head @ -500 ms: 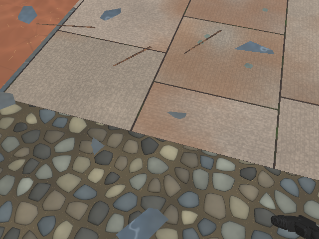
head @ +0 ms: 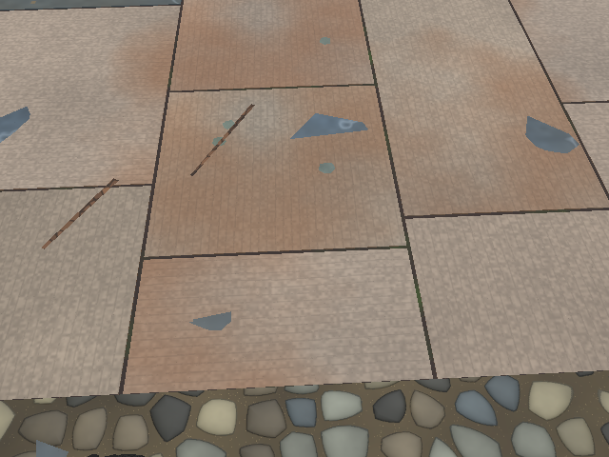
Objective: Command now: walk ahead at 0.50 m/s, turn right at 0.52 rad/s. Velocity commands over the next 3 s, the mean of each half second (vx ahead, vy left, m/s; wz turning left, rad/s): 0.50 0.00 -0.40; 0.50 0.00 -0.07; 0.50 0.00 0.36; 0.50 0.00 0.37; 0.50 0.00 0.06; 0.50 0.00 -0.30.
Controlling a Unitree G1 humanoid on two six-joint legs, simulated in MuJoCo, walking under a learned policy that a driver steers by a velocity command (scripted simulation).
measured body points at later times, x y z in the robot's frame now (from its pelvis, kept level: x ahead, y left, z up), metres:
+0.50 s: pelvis +0.29 -0.01 +0.01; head +0.32 -0.01 +0.46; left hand +0.38 +0.27 -0.11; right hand +0.46 -0.28 -0.07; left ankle +0.45 +0.08 -0.72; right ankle +0.14 -0.09 -0.72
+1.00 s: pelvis +0.55 -0.07 +0.01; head +0.58 -0.08 +0.46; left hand +0.84 +0.09 -0.06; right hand +0.47 -0.34 -0.12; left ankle +0.44 +0.08 -0.72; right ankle +0.67 -0.22 -0.71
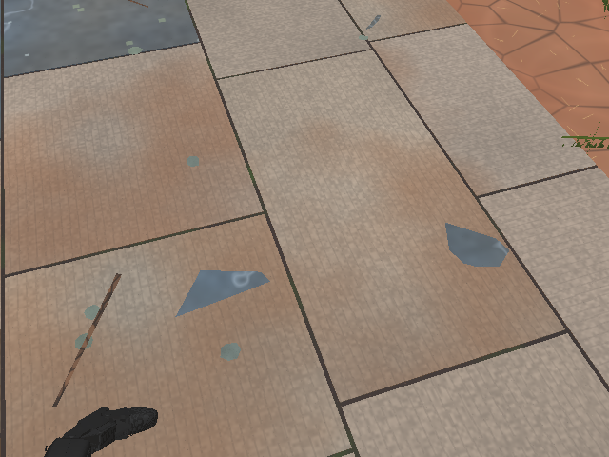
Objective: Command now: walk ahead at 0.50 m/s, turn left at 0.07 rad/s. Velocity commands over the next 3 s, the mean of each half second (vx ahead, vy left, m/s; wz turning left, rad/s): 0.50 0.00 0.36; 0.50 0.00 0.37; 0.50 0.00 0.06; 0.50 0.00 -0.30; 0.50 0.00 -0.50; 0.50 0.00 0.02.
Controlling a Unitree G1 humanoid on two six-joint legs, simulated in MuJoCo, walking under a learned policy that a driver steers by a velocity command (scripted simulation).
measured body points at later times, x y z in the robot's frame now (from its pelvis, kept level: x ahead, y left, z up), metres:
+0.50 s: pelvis +0.26 +0.00 +0.00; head +0.29 +0.01 +0.45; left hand +0.22 +0.28 -0.13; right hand +0.50 -0.19 -0.10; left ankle +0.40 +0.17 -0.70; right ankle +0.15 -0.13 -0.73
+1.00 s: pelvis +0.53 +0.10 +0.01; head +0.55 +0.12 +0.46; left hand +0.62 +0.41 -0.09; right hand +0.69 -0.14 -0.11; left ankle +0.40 +0.15 -0.73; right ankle +0.76 +0.04 -0.70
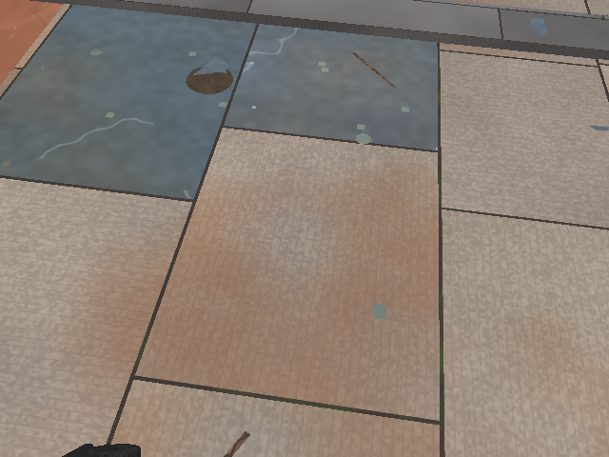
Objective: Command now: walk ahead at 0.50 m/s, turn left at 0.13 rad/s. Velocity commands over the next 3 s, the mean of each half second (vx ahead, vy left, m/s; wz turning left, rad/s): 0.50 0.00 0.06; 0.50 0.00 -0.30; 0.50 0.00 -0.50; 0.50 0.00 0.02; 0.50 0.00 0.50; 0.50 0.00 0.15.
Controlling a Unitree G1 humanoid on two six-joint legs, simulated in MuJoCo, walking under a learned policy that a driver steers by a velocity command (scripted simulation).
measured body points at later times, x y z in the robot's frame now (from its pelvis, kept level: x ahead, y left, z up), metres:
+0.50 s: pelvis +0.28 -0.04 +0.00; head +0.31 -0.04 +0.45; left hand +0.28 +0.24 -0.12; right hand +0.49 -0.27 -0.09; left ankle +0.46 +0.13 -0.70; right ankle +0.20 -0.13 -0.74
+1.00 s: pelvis +0.55 +0.01 +0.00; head +0.57 +0.00 +0.45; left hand +0.75 +0.24 -0.11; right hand +0.54 -0.28 -0.13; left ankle +0.49 +0.11 -0.74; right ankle +0.70 -0.18 -0.68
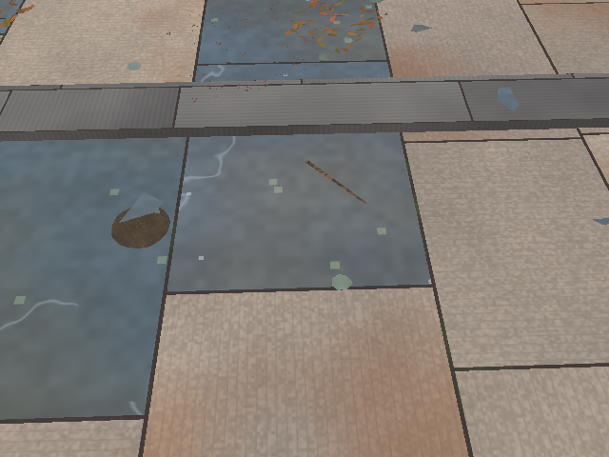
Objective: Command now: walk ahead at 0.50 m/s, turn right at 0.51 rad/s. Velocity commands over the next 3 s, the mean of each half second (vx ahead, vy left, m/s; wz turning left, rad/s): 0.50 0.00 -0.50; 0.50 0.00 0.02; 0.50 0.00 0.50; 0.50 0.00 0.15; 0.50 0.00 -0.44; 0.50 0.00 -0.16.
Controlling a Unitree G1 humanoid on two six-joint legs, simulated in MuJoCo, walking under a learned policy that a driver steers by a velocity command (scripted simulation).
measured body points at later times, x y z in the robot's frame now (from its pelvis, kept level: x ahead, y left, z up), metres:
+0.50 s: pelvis +0.28 -0.06 +0.00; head +0.31 -0.08 +0.45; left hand +0.41 +0.20 -0.10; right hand +0.42 -0.36 -0.09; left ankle +0.51 +0.07 -0.69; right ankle +0.21 -0.13 -0.74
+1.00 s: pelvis +0.57 -0.08 +0.01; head +0.60 -0.08 +0.45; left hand +0.84 +0.10 -0.08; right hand +0.50 -0.36 -0.12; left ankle +0.55 +0.02 -0.74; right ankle +0.68 -0.29 -0.70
